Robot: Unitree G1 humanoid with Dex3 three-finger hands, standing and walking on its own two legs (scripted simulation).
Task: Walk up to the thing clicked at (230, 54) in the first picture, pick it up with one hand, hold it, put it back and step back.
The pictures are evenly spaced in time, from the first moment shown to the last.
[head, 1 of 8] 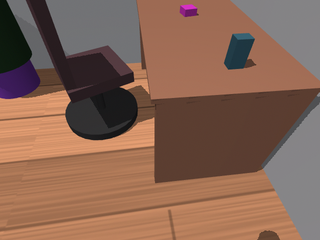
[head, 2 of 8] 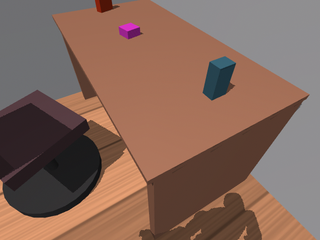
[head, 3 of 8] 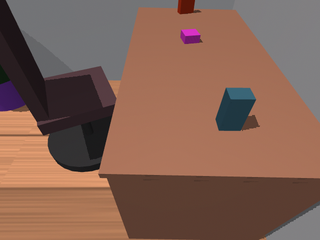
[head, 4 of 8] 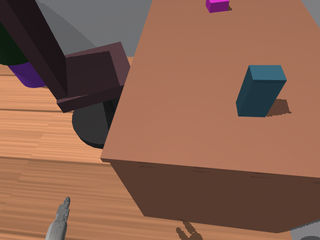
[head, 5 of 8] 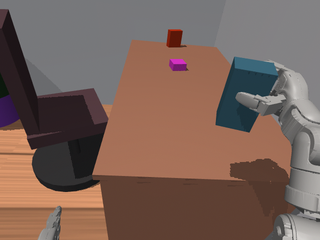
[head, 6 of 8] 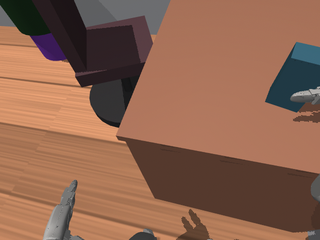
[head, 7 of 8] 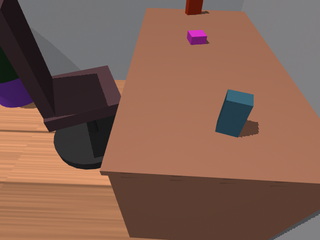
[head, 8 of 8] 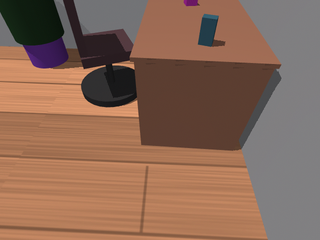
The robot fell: no
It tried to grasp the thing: yes
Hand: right
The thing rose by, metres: 0.24
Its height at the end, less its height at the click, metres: +0.00
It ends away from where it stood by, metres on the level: 0.02
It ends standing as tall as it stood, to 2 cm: yes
